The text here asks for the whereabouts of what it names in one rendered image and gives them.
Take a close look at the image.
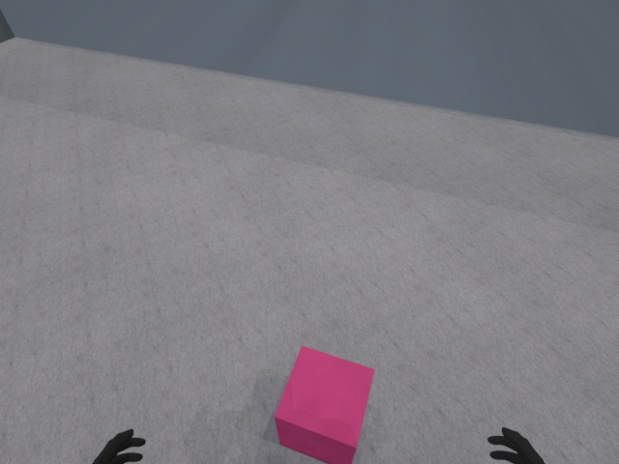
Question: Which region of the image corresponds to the right robot hand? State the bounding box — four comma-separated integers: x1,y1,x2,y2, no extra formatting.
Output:
487,427,545,464

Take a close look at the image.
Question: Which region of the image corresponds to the left robot hand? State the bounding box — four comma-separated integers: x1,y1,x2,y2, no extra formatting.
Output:
92,429,146,464

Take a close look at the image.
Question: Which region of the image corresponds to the carton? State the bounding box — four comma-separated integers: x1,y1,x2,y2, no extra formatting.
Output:
275,346,375,464

